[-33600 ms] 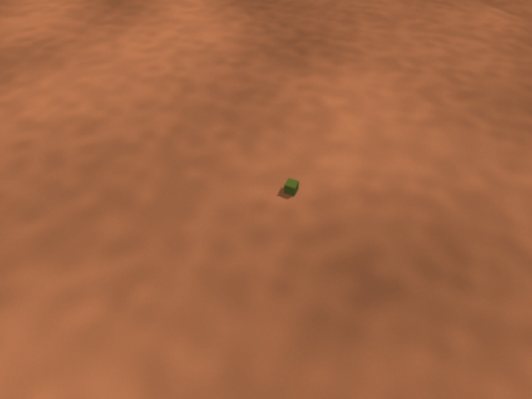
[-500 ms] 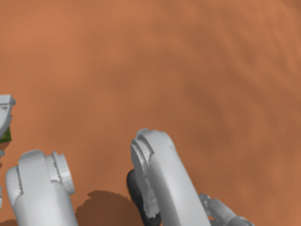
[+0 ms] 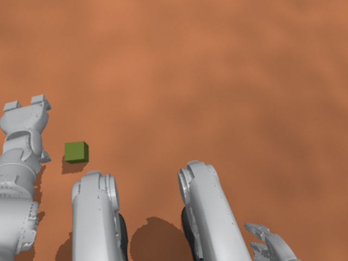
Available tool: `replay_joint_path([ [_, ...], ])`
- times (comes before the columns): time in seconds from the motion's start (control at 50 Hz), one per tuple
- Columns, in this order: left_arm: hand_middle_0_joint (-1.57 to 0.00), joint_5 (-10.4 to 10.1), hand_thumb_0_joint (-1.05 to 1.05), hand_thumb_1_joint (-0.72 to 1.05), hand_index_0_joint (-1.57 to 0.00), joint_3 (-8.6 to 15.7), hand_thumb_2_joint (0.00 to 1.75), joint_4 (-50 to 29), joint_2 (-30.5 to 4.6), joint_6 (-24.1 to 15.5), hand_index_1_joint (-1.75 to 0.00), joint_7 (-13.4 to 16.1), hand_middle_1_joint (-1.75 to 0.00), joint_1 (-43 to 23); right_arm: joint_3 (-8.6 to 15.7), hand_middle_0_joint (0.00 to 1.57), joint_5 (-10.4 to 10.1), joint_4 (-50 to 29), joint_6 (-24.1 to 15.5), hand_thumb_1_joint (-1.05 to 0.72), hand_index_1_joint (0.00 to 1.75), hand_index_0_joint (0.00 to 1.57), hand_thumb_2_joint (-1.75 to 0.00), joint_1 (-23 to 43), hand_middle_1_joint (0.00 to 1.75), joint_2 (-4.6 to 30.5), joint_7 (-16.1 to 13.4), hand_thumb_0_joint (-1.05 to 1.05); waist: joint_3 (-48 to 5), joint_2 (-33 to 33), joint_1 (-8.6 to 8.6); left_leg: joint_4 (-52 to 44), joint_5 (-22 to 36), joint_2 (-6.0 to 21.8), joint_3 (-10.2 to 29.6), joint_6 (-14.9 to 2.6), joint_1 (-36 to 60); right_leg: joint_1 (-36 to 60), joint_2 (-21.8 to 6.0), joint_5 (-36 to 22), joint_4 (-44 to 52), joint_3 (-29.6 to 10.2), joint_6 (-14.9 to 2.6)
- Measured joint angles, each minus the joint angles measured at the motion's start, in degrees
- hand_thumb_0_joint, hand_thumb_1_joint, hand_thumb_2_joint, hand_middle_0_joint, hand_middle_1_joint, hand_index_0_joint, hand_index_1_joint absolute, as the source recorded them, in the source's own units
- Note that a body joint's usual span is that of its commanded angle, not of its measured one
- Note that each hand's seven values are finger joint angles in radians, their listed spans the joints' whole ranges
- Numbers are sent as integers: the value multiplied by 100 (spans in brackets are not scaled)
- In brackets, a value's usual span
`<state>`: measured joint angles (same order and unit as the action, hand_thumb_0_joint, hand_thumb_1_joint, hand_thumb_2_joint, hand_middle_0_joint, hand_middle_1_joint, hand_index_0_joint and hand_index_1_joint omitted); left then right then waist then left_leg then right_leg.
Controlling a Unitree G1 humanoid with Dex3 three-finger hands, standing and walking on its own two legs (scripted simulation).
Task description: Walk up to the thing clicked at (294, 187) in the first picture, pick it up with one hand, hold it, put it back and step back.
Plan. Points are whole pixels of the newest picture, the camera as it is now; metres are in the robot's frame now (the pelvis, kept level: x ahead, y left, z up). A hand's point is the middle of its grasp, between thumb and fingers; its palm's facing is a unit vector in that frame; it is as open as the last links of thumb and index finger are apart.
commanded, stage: withdraw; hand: left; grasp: from above
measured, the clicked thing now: (77, 152) +0.43 +0.27 -0.34
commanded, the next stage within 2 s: home in 0.40 s
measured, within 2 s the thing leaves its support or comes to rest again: neither
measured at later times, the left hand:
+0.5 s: hand (49, 135) +0.45 +0.30 -0.19, palm faces -0.33 -0.04 -0.94, open 13.9 cm
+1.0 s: hand (23, 157) +0.35 +0.27 -0.03, palm faces -0.28 -0.56 -0.78, open 9.5 cm
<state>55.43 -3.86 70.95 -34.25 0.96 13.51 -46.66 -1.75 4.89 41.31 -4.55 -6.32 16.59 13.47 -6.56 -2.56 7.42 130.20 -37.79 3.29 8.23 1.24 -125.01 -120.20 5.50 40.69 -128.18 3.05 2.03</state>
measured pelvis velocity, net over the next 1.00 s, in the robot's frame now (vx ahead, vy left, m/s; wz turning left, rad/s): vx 0.00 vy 0.00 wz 0.05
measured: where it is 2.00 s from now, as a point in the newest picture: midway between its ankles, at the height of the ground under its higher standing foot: (160, 255)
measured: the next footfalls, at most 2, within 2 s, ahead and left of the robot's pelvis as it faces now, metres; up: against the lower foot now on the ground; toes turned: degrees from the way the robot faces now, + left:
none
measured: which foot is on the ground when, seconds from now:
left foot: down 0.00-1.00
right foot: down 0.00-1.00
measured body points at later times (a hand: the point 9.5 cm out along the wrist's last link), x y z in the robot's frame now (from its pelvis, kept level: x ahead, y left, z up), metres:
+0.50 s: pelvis -0.01 +0.00 -0.05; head +0.20 +0.08 +0.34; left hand +0.46 +0.30 -0.14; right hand +0.05 -0.26 -0.16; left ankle +0.09 +0.14 -0.34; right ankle +0.09 -0.12 -0.34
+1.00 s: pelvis +0.00 +0.00 +0.08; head +0.17 +0.04 +0.50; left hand +0.37 +0.30 +0.01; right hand +0.15 -0.26 -0.04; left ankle +0.09 +0.14 -0.34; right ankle +0.09 -0.12 -0.34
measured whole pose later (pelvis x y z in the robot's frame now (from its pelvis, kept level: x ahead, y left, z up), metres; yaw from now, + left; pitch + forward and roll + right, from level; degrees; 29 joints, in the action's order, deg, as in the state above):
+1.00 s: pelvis +0.00 +0.00 +0.08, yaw +3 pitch +33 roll -6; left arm 34.8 1.5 37.9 -27.0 3.0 6.0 -22.2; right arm 1.8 1.1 38.3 -0.6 -8.8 15.8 5.6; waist -11.8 -2.2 4.0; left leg 115.0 -36.2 2.4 6.8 1.5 -112.0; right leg -106.7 3.5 39.8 -113.3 2.6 1.4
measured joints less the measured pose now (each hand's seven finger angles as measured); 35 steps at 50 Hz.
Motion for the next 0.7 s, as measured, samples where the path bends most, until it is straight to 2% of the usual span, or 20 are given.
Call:
replay_joint_path([
  [0.04, -8, 107, 0, -51, -8, -3, 98, 10, 8, -282, -99, -254, -100, -50, -33, 20, -16, -75, 70, -91, 29, 20, -90, -40, 30, 73, -116, 0, 95, 68, -15, -109, 90, -17, 4, -9, 73, 62, -18, -83, 87, 15, -36],
  [0.08, -9, 295, 0, -51, -9, 83, 98, 4, -21, -633, -98, -364, -99, -51, -79, 20, -6, -119, 144, -91, 29, 20, -90, -78, 30, 145, -237, 0, 175, 167, 4, -148, 171, -43, 31, -6, 85, 70, -38, -154, 110, 47, -70],
  [0.14, -11, 693, 1, -49, -12, 269, 96, 31, -152, -1178, -96, -255, -97, 8, -123, 20, 50, -120, 262, -91, 29, 20, -90, -111, 30, 224, -398, 0, 251, 340, 86, -70, 253, -83, 96, 26, 6, -7, -54, -228, 25, 106, -106],
  [0.2, -14, 1148, 1, -46, -14, 406, 94, 253, -347, -1610, -94, 88, -95, 25, -166, 20, 142, -69, 366, -91, 29, 20, -90, -106, 30, 274, -519, 0, 286, 497, 205, 133, 305, -126, 168, 90, -165, -169, -60, -269, -173, 158, -121],
  [0.28, -14, 1645, 1, -45, -15, 546, 94, 740, -592, -1891, -94, 643, -94, -112, -224, 20, 311, 26, 398, -91, 29, 20, -90, -40, 30, 263, -647, 0, 415, 630, 363, 460, 382, -193, 238, 190, -430, -398, -66, -305, -485, 191, -99],
  [0.32, -14, 1790, 1, -45, -15, 649, 94, 849, -663, -1892, -94, 930, -95, -183, -236, 20, 401, 79, 364, -91, 29, 19, -90, -16, 30, 210, -680, 0, 495, 654, 416, 600, 422, -223, 256, 209, -558, -496, -67, -319, -610, 193, -68],
  [0.38, -13, 1889, 0, -45, -14, 775, 94, 914, -701, -1726, -95, 1340, -96, -306, -240, 20, 508, 199, 280, -91, 29, 19, -89, 4, 30, 78, -688, 0, 561, 644, 488, 743, 465, -254, 235, 191, -724, -615, -72, -316, -744, 164, -28],
  [0.44, -12, 1888, 0, -46, -13, 831, 94, 1202, -723, -1454, -95, 1581, -97, -576, -273, 20, 573, 334, 196, -91, 29, 20, -89, -4, 30, -78, -656, 0, 502, 584, 556, 816, 467, -253, 193, 132, -876, -735, -67, -292, -810, 125, -13],
  [0.52, -11, 1636, 0, -46, -12, 744, 94, 1674, -750, -1054, -96, 1608, -98, -920, -363, 20, 598, 416, 87, -91, 29, 20, -89, -53, 30, -239, -582, 0, 381, 384, 616, 832, 416, -233, 178, 47, -1024, -830, -52, -239, -774, 115, 25],
  [0.6, -12, 1300, 0, -43, -14, 715, 94, 1517, -639, -817, -94, 1320, -96, -911, -396, 20, 519, 414, 25, -90, 29, 20, -89, -184, 30, -352, -515, 0, 329, 209, 573, 738, 312, -197, 136, -9, -1001, -789, -47, -153, -652, 84, 54],
  [0.7, -19, 822, 1, -30, -19, 889, 93, 593, -309, -718, -82, 858, -83, -413, -295, 20, 332, 379, 81, -89, 29, 20, -89, -410, 30, -421, -450, 0, 175, 84, 402, 480, 140, -175, 68, -5, -731, -541, -84, 5, -418, 34, 99],
])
